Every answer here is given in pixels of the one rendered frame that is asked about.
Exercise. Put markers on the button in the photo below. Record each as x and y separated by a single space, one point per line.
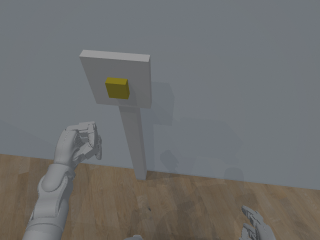
117 88

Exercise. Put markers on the right robot hand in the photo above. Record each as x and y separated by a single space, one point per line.
262 231

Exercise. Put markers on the left robot forearm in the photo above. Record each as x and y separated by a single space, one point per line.
48 218

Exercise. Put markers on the left robot hand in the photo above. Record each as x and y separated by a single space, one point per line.
72 150

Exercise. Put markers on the panel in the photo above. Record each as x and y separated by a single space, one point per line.
136 68

